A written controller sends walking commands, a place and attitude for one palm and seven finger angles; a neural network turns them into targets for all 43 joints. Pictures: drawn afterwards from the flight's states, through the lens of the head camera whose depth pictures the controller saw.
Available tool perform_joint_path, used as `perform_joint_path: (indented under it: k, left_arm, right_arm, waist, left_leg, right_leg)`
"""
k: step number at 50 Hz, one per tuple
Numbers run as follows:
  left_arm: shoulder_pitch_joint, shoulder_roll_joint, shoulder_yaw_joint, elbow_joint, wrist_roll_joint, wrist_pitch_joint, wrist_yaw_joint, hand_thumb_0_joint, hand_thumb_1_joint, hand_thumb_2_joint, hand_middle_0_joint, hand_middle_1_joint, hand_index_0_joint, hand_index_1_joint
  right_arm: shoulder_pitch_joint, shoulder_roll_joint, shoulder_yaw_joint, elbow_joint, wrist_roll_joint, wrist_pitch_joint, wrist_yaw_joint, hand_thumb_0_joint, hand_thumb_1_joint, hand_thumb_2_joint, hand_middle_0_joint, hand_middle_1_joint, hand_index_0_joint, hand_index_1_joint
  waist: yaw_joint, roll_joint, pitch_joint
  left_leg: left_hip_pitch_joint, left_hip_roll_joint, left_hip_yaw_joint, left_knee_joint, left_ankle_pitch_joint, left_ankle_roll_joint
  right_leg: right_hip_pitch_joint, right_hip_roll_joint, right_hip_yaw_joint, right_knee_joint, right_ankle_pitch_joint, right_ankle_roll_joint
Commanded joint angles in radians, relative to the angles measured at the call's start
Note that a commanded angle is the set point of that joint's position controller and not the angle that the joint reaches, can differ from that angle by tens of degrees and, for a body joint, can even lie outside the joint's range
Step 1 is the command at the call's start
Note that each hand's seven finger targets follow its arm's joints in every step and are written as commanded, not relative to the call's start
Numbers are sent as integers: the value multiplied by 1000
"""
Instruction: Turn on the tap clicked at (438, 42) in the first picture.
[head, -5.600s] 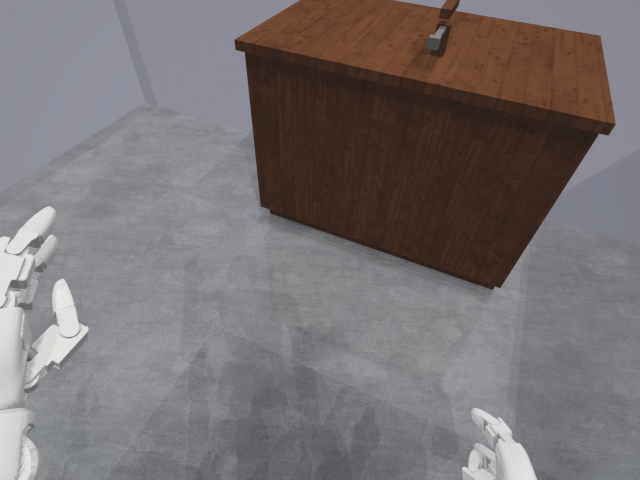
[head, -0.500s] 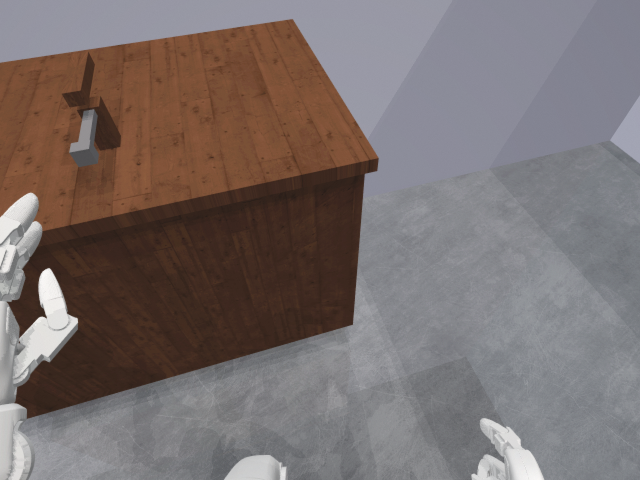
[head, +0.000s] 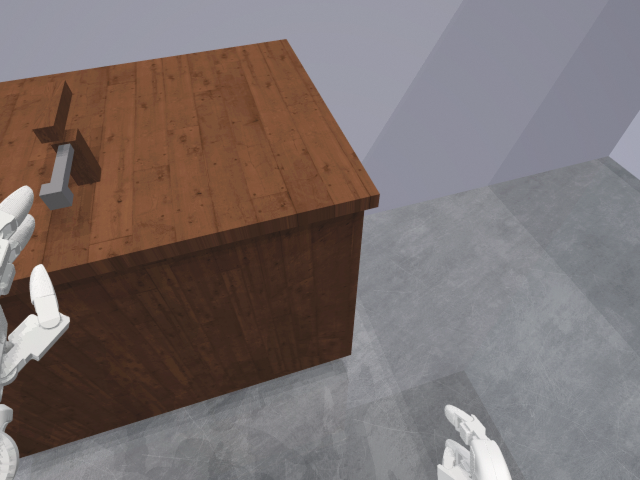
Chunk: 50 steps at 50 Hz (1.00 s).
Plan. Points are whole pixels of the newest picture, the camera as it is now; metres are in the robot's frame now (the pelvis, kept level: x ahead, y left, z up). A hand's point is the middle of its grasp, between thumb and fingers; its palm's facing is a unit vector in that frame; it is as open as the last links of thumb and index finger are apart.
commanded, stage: come to a stop and stand still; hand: left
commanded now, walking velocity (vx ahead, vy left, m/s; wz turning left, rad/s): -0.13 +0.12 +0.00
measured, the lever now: (57, 195) +0.44 +0.40 +0.11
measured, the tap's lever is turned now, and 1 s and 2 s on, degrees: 0 0 0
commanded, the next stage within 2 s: look again from close up in 1.42 s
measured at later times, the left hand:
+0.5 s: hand out of the picture +0.19 +0.29 +0.17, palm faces +0.37 -0.86 -0.35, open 7.4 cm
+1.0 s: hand out of the picture +0.19 +0.31 +0.17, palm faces +0.45 -0.83 -0.33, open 7.4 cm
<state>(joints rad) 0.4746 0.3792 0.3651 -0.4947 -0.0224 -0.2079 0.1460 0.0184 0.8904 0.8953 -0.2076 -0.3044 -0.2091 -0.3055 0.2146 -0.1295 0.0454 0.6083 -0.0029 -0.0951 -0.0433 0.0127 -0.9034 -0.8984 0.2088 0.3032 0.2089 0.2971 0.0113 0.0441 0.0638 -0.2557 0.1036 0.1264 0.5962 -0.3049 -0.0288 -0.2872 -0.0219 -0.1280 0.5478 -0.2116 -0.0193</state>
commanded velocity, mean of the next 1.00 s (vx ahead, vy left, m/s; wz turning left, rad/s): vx -0.01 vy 0.02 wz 0.00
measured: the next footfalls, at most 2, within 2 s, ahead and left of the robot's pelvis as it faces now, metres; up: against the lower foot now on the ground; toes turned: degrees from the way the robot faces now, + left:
left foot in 0.26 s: +0.03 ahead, +0.12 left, +0.00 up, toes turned +4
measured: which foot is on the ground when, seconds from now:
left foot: down 0.00-0.00, up 0.02-0.24, down 0.26-1.00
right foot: down 0.00-1.00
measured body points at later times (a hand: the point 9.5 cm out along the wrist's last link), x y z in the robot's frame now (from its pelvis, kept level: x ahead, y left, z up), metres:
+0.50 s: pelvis -0.04 +0.05 +0.00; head -0.02 +0.07 +0.45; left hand +0.16 +0.34 +0.19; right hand +0.12 -0.18 -0.06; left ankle -0.01 +0.12 -0.73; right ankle +0.04 -0.09 -0.73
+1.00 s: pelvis -0.02 +0.05 +0.01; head -0.02 +0.07 +0.46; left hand +0.16 +0.35 +0.18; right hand +0.18 -0.15 -0.05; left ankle -0.01 +0.12 -0.73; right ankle +0.04 -0.08 -0.73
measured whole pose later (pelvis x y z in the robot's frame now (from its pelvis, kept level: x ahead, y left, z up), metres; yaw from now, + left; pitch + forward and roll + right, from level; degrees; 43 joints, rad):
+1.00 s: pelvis -0.02 +0.05 +0.01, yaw +3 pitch -3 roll -1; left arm 0.34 0.32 0.34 -0.35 -0.01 -0.25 0.08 0.02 0.89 0.90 -0.20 -0.30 -0.21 -0.31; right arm 0.21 -0.18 0.03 0.57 -0.01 -0.16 0.00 0.02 -0.90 -0.90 0.21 0.30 0.21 0.30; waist 0.06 -0.03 0.05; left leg -0.18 -0.04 0.05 0.43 -0.21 0.06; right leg -0.21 0.01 0.06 0.37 -0.12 0.02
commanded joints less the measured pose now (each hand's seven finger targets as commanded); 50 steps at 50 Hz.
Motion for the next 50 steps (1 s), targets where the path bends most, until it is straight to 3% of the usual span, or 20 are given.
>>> perform_joint_path:
  k: [1,3,5,8,11,12,13,14,15,16,18,20,21,23,25,27,34,39,44,50]
  left_arm:
    - [-79,161,108,-113,-16,-26,24,0,900,900,-200,-300,-200,-300]
    - [-60,165,123,-133,-7,-29,33,0,900,900,-200,-300,-200,-300]
    - [-55,164,130,-180,0,-37,40,0,900,900,-200,-300,-200,-300]
    - [23,166,146,-230,3,-39,49,0,900,900,-200,-300,-200,-300]
    - [32,157,131,-275,-5,-34,51,0,900,900,-200,-300,-200,-300]
    - [-967,893,693,-363,104,-115,44,0,900,900,-200,-300,-200,-300]
    - [-387,345,314,199,16,-77,-16,0,900,900,-200,-300,-200,-300]
    - [-271,241,210,164,-6,-90,-29,0,900,900,-200,-300,-200,-300]
    - [-240,150,129,109,-34,-118,-37,0,900,900,-200,-300,-200,-300]
    - [-239,151,85,-28,-32,-139,-39,0,900,900,-200,-300,-200,-300]
    - [-201,117,20,-128,-27,-148,-40,0,900,900,-200,-300,-200,-300]
    - [-186,148,47,-154,-23,-146,-27,0,900,900,-200,-300,-200,-300]
    - [-172,168,75,-148,-20,-145,-23,0,900,900,-200,-300,-200,-300]
    - [-173,197,121,-149,-23,-144,-19,0,900,900,-200,-300,-200,-300]
    - [-224,247,179,-161,-26,-149,-18,0,900,900,-200,-300,-200,-300]
    - [-260,204,151,-126,-22,-155,-27,0,900,900,-200,-300,-200,-300]
    - [-315,102,31,-77,-6,-142,-44,0,900,900,-200,-300,-200,-300]
    - [-319,95,21,-57,6,-122,-43,0,900,900,-200,-300,-200,-300]
    - [-297,112,53,-74,5,-117,-43,0,900,900,-200,-300,-200,-300]
    - [-241,131,78,-100,-5,-105,-45,0,900,900,-200,-300,-200,-300]
  right_arm:
    - [-72,-151,-79,-143,11,-43,-13,0,-900,-900,200,300,200,300]
    - [-98,-127,-56,-138,9,-29,-15,0,-900,-900,200,300,200,300]
    - [-125,-126,-50,-152,7,-12,-23,0,-900,-900,200,300,200,300]
    - [-115,-135,-60,-171,-1,12,-32,0,-900,-900,200,300,200,300]
    - [-84,-153,-79,-174,0,24,-34,0,-900,-900,200,300,200,300]
    - [47,-173,-118,-170,-31,-68,-41,0,-900,-900,200,300,200,300]
    - [29,-135,-126,-114,-2,-81,-19,0,-900,-900,200,300,200,300]
    - [-2,-165,-102,-170,23,-89,-9,0,-900,-900,200,300,200,300]
    - [-26,-156,-95,-170,26,-98,5,0,-900,-900,200,300,200,300]
    - [-28,-187,-96,-172,19,-101,16,0,-900,-900,200,300,200,300]
    - [-65,-202,-92,-189,21,-118,34,0,-900,-900,200,300,200,300]
    - [-71,-195,-90,-205,32,-133,45,0,-900,-900,200,300,200,300]
    - [-64,-202,-93,-207,29,-138,47,0,-900,-900,200,300,200,300]
    - [-61,-204,-92,-212,25,-147,46,0,-900,-900,200,300,200,300]
    - [-66,-204,-85,-209,19,-148,38,0,-900,-900,200,300,200,300]
    - [-65,-190,-80,-200,16,-154,36,0,-900,-900,200,300,200,300]
    - [-55,-186,-70,-168,14,-171,48,0,-900,-900,200,300,200,300]
    - [-66,-186,-65,-168,7,-153,45,0,-900,-900,200,300,200,300]
    - [-73,-183,-66,-185,1,-130,33,0,-900,-900,200,300,200,300]
    - [-85,-185,-70,-197,-5,-115,22,0,-900,-900,200,300,200,300]
  waist:
    - [-12,-290,-168]
    - [-13,-249,-206]
    - [-9,-200,-241]
    - [-4,-183,-261]
    - [-20,-126,-257]
    - [49,-237,-58]
    - [30,-258,-241]
    - [40,-102,-169]
    - [24,66,-192]
    - [16,135,-203]
    - [38,230,-119]
    - [44,114,-79]
    - [44,37,-100]
    - [41,-16,-122]
    - [36,54,-85]
    - [32,79,-80]
    - [27,48,-68]
    - [26,42,-55]
    - [25,-8,-83]
    - [22,17,-133]
  left_leg:
    - [-123,-79,-64,242,-183,-11]
    - [-163,-71,-129,320,-202,-7]
    - [-152,-71,-115,232,-189,-9]
    - [-98,-88,-80,61,-88,-2]
    - [43,-72,-78,-164,126,2]
    - [-154,-84,-12,-24,150,7]
    - [-39,-97,-136,-11,57,33]
    - [29,-98,-77,-46,30,19]
    - [83,-91,-70,-151,68,23]
    - [97,-80,-86,-205,97,28]
    - [-55,33,-207,-337,65,75]
    - [-156,54,-222,-377,-19,85]
    - [-164,49,-215,-356,-17,87]
    - [-154,33,-207,-347,-48,79]
    - [-198,39,-226,-403,-166,76]
    - [-204,46,-226,-403,-213,85]
    - [-140,25,-235,-406,-213,60]
    - [-136,3,-227,-406,-207,50]
    - [-85,-36,-199,-364,-123,44]
    - [4,-79,-157,-312,49,26]
  right_leg:
    - [162,-309,400,-207,581,-109]
    - [225,-326,324,-157,681,-133]
    - [283,-300,244,-105,771,-115]
    - [290,-257,203,-101,662,-96]
    - [207,-204,180,-74,394,-48]
    - [51,-142,250,-151,331,-5]
    - [81,-253,315,-142,243,-108]
    - [35,-230,378,-234,133,-84]
    - [79,-197,305,-190,111,-81]
    - [112,-140,225,-141,49,-50]
    - [141,-43,130,7,-72,-2]
    - [200,-19,98,43,-47,11]
    - [225,-21,101,28,-29,12]
    - [236,-22,116,-1,-28,11]
    - [235,-10,117,13,-63,14]
    - [238,-7,124,16,-42,11]
    - [212,17,160,-49,-22,14]
    - [211,34,192,-102,-7,16]
    - [215,37,212,-175,29,13]
    - [200,38,225,-229,96,4]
